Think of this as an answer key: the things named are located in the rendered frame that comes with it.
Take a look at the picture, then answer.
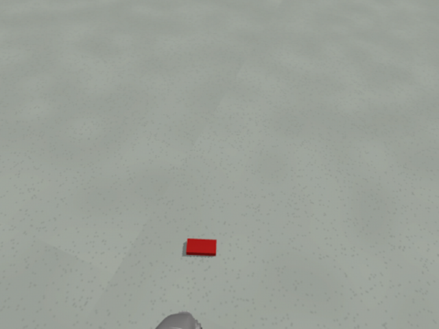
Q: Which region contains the small box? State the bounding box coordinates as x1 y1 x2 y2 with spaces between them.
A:
186 239 216 256

